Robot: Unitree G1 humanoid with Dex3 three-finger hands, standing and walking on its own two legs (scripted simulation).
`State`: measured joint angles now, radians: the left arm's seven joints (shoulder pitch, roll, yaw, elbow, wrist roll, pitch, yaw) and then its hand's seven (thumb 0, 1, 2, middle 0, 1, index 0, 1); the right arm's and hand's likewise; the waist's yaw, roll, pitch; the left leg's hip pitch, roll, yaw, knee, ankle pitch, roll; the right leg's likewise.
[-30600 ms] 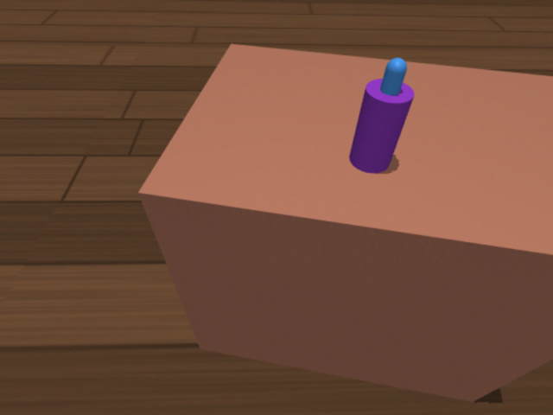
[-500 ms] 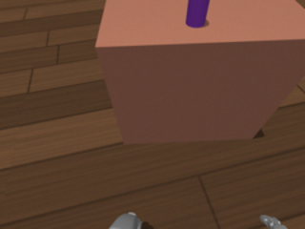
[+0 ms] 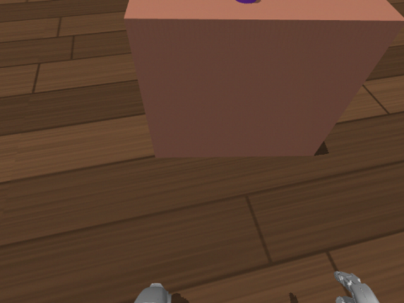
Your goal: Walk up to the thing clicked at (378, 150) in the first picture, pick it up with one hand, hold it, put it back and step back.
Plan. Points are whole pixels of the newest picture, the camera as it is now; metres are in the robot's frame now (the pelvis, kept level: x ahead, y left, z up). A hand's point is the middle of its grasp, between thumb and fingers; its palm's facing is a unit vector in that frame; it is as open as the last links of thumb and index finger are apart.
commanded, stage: step back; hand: right
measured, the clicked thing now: out of the picture +1.08 -0.12 +0.15
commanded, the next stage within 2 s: stand in 1.14 s
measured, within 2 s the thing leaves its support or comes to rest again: neither
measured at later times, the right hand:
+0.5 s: hand out of the picture +0.02 -0.25 -0.13, palm faces -0.12 +0.93 -0.34, open 7.4 cm
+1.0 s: hand out of the picture +0.08 -0.22 -0.13, palm faces -0.10 +0.94 -0.34, open 7.4 cm
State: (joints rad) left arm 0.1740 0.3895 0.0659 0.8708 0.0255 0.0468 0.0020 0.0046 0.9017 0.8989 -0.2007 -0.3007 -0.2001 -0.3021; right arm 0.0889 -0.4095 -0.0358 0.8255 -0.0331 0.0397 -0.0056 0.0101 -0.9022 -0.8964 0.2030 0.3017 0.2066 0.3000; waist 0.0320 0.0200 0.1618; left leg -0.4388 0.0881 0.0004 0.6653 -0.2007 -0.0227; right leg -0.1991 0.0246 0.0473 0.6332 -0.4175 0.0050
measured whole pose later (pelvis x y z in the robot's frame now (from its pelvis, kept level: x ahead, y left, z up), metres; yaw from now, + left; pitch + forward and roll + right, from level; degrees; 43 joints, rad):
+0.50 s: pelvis -0.07 +0.00 +0.01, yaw +5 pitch -3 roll +0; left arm 0.22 0.41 0.06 0.99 0.02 0.00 -0.01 0.01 0.90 0.90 -0.20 -0.30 -0.20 -0.30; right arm 0.21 -0.34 -0.03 0.99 -0.04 -0.01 0.03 0.01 -0.90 -0.90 0.20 0.30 0.21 0.30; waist 0.01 -0.02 0.06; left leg -0.22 0.00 -0.02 0.57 -0.30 0.00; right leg -0.26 -0.02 0.00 0.66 -0.44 -0.01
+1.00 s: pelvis -0.04 +0.01 +0.02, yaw +5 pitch -2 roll +0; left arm 0.14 0.38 0.03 1.06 0.01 -0.03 0.00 0.01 0.90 0.90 -0.20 -0.30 -0.20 -0.30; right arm 0.10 -0.33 -0.03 1.05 -0.02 -0.01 0.01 0.01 -0.91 -0.90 0.20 0.30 0.20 0.30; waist 0.02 -0.01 0.07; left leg -0.21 0.01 0.00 0.53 -0.28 0.00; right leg -0.16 -0.01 0.00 0.50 -0.30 0.02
